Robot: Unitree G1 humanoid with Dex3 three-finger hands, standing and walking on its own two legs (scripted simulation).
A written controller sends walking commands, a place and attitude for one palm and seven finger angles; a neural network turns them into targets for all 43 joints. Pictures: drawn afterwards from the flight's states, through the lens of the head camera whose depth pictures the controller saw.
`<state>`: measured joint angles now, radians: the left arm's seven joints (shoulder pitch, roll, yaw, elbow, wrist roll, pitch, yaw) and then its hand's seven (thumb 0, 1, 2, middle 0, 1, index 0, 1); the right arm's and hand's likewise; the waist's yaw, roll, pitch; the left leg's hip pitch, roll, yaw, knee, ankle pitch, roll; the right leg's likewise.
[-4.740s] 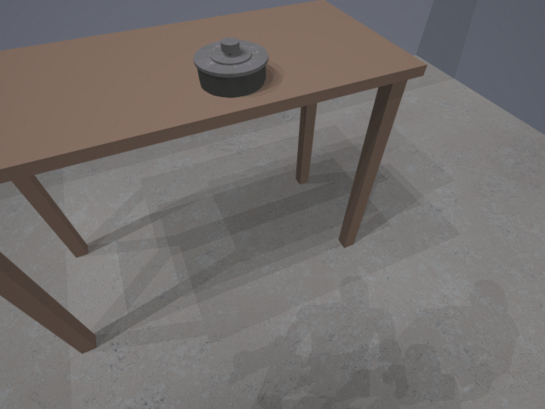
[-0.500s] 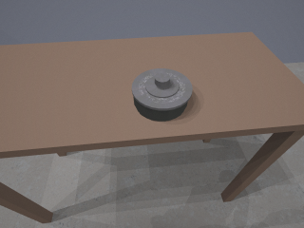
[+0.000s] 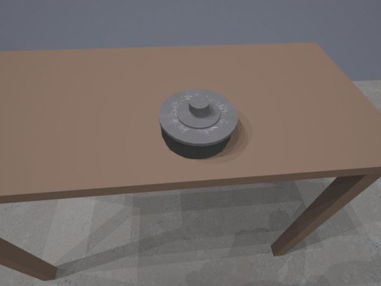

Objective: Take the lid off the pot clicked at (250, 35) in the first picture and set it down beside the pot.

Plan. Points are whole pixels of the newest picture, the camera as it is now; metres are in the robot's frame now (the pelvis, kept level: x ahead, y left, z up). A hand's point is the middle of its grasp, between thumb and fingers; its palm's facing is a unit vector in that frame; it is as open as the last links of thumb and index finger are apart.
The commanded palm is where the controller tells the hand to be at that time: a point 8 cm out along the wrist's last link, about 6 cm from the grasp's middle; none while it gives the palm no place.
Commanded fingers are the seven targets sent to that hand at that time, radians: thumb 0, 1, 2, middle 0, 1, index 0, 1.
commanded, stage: come to a stop and stand still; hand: left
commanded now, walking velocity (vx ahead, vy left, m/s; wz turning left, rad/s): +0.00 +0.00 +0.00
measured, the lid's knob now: (198, 105) +0.44 +0.01 +0.16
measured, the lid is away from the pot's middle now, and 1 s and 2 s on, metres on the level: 0.00 0.00 0.00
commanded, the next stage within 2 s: look again from close up in 0.18 s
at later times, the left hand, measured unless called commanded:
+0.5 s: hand out of the picture +0.00 +0.16 -0.18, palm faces +0.03 -0.98 -0.18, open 7.3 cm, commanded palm none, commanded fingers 0.00 0.90 0.90 -0.20 -0.30 -0.20 -0.30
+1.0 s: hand out of the picture -0.01 +0.16 -0.18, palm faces +0.03 -0.99 -0.14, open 7.4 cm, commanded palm none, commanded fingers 0.00 0.90 0.90 -0.20 -0.30 -0.20 -0.30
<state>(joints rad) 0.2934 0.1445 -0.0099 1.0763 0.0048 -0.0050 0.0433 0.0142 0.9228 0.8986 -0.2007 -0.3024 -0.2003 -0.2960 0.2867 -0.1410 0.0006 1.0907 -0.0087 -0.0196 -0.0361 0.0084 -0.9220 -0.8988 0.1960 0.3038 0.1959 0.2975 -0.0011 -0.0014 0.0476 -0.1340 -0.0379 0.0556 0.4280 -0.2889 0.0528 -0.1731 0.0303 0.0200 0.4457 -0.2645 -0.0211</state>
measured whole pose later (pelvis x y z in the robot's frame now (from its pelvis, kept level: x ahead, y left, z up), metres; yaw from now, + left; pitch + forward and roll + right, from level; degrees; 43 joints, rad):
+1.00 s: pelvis +0.00 +0.01 +0.00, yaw +0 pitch -1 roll -1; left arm 0.32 0.12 -0.01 1.10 0.00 -0.01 0.05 0.01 0.92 0.90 -0.20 -0.30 -0.20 -0.30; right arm 0.31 -0.10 0.01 1.12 -0.01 -0.03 -0.04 0.01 -0.92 -0.90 0.20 0.30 0.20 0.30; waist 0.00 -0.03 0.05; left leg -0.12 -0.05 0.06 0.42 -0.29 0.07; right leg -0.16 0.02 0.02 0.43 -0.26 -0.01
